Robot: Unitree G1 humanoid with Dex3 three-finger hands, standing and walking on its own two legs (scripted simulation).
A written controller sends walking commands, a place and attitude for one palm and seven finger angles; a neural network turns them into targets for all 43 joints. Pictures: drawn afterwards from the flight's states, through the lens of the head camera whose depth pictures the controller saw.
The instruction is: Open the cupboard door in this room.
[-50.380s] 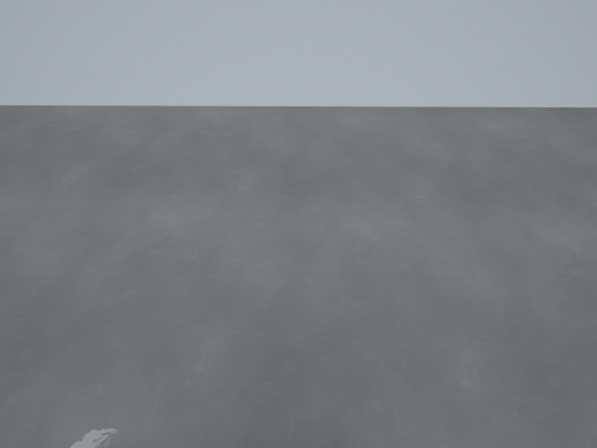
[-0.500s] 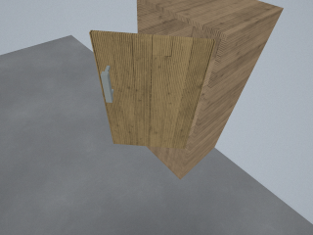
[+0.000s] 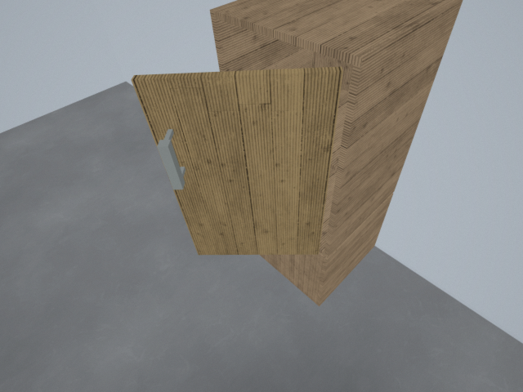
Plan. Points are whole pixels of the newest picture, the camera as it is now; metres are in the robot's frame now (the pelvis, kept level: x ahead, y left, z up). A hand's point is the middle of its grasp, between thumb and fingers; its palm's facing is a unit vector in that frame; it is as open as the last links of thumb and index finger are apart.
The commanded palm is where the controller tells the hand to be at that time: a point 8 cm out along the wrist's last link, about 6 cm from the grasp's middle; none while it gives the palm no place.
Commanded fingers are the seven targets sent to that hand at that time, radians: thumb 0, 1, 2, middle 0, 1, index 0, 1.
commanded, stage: look again from close up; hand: left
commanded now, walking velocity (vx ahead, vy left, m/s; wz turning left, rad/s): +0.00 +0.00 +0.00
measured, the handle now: (174, 159) +0.55 +0.22 +0.04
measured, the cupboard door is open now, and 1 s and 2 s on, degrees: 44 44 44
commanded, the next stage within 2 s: raise the hand with hooked fingers in 0.26 s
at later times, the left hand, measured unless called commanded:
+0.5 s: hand (166, 377) +0.16 +0.17 -0.07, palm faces +0.27 -0.95 -0.14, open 7.4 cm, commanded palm +0.11 +0.23 -0.06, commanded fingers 0.00 0.71 0.82 -0.21 -0.42 -0.21 -0.42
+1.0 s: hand (137, 358) +0.18 +0.21 -0.02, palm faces +0.03 -1.00 -0.05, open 9.9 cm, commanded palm +0.15 +0.26 -0.02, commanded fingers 0.00 0.13 0.57 -0.25 -0.80 -0.25 -0.80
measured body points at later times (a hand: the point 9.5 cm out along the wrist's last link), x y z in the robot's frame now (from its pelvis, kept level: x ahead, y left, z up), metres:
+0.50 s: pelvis +0.01 -0.02 +0.00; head +0.02 -0.04 +0.44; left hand +0.15 +0.22 -0.05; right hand +0.08 -0.27 -0.14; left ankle -0.04 +0.10 -0.74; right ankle +0.04 -0.12 -0.74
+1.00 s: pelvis -0.03 +0.00 -0.08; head +0.03 +0.02 +0.37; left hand +0.17 +0.26 -0.02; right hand +0.19 -0.20 -0.14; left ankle -0.04 +0.10 -0.74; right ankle +0.04 -0.12 -0.74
